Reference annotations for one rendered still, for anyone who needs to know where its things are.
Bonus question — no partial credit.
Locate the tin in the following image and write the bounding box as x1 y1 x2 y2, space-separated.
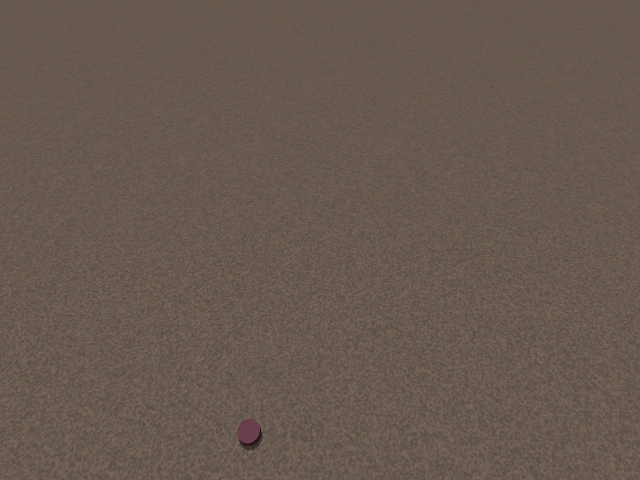
237 419 261 446

